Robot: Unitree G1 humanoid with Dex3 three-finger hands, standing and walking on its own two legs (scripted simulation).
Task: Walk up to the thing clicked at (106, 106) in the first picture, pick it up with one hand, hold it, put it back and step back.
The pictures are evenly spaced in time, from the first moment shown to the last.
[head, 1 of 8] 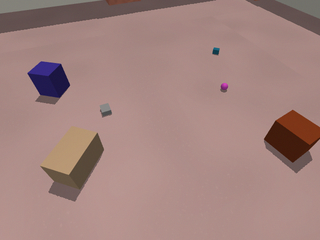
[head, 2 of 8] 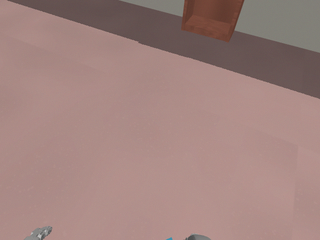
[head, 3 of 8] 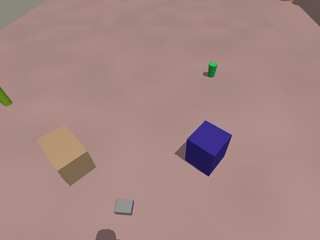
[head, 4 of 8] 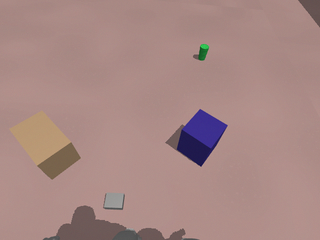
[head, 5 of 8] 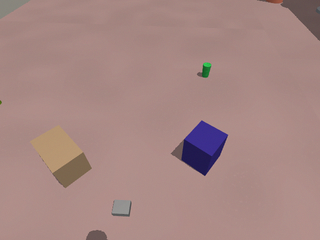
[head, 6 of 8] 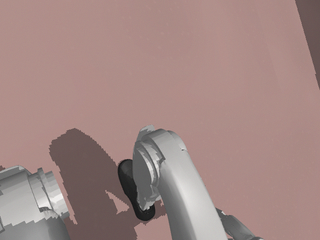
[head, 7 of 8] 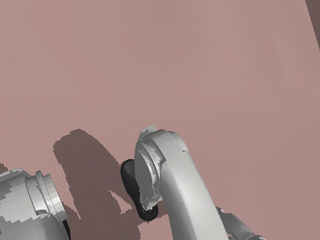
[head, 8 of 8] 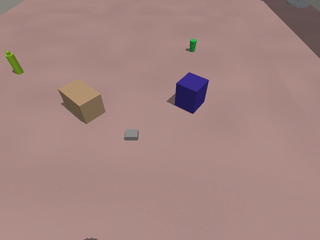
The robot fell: no
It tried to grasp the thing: yes
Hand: left
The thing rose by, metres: 0.68
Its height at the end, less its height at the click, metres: +0.00
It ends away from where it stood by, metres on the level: 0.02
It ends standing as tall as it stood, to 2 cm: yes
